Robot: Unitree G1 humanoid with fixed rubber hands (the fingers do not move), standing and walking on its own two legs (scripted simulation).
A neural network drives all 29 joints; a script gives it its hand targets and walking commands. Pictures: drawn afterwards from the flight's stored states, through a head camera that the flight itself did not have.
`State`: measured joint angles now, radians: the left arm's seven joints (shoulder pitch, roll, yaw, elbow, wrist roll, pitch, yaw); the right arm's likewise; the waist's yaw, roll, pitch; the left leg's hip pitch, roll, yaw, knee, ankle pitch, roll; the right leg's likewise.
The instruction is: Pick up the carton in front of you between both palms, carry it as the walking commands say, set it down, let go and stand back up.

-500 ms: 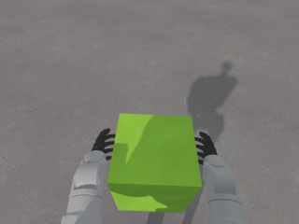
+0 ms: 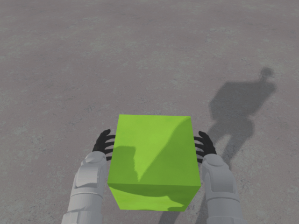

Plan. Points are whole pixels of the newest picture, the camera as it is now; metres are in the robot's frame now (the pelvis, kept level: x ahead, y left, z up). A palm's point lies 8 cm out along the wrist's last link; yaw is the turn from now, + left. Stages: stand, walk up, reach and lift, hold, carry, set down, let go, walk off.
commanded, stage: hold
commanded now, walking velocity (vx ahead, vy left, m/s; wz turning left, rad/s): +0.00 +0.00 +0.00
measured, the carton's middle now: (153, 165) +0.30 +0.01 -0.05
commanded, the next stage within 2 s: set down in 0.46 s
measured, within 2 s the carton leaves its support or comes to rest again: neither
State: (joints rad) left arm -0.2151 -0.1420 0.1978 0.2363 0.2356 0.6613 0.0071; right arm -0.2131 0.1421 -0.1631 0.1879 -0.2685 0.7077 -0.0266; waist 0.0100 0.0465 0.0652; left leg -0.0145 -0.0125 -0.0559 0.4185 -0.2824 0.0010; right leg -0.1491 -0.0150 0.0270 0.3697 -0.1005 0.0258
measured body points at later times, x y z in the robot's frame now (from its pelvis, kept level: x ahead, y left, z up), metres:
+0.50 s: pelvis +0.00 -0.04 +0.00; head -0.03 -0.06 +0.45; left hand +0.30 +0.12 +0.04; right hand +0.31 -0.18 +0.03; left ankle -0.02 +0.12 -0.74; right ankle +0.07 -0.14 -0.74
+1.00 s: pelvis -0.01 -0.01 -0.03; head +0.16 -0.04 +0.38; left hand +0.37 +0.11 -0.10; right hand +0.36 -0.20 -0.11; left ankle -0.02 +0.12 -0.74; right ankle +0.07 -0.14 -0.74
